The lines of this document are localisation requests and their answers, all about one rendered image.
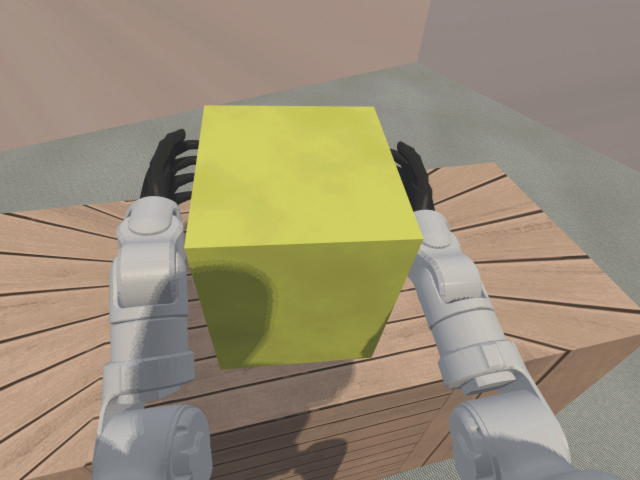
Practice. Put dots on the robot left forearm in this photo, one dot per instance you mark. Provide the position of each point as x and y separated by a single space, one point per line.
148 303

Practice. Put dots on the right robot hand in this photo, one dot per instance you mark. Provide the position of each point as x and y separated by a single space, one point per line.
414 177

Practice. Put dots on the pedestal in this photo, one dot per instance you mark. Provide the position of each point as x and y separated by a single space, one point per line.
355 419

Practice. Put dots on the carton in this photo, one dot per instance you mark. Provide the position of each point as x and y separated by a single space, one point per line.
300 233

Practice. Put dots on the right robot upper arm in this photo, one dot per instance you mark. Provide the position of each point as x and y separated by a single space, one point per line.
511 436

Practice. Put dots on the left robot upper arm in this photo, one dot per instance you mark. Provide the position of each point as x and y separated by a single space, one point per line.
160 443

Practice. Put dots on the robot right forearm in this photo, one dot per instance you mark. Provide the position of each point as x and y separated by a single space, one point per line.
475 355

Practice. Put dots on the left robot hand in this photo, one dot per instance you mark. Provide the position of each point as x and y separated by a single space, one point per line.
160 179

